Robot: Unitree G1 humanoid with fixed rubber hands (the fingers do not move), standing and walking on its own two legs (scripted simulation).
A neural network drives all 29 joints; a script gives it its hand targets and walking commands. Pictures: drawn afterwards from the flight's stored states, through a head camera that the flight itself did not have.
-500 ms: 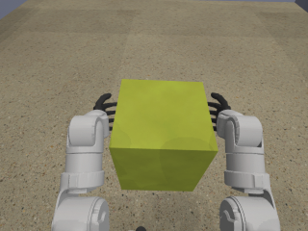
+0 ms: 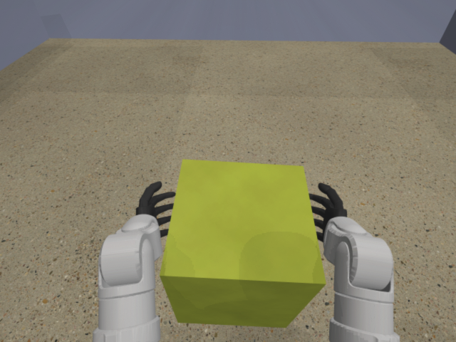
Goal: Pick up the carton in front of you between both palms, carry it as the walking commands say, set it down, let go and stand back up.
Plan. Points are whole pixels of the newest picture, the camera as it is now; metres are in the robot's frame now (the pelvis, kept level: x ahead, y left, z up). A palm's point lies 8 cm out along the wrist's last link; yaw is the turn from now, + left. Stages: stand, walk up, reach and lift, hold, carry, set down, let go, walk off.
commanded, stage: carry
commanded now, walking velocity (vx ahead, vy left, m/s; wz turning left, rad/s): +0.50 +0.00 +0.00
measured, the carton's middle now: (237, 248) +0.30 +0.00 +0.02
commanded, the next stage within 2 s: none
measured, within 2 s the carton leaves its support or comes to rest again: neither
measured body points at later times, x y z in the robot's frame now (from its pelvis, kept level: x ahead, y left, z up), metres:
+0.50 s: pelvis +0.30 +0.03 +0.00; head +0.26 +0.04 +0.45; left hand +0.58 +0.18 +0.08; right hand +0.57 -0.12 +0.09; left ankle +0.40 +0.11 -0.73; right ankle +0.11 -0.09 -0.69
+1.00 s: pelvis +0.57 -0.01 +0.00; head +0.57 -0.03 +0.45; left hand +0.85 +0.14 +0.08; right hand +0.85 -0.17 +0.07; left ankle +0.44 +0.10 -0.70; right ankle +0.67 -0.10 -0.73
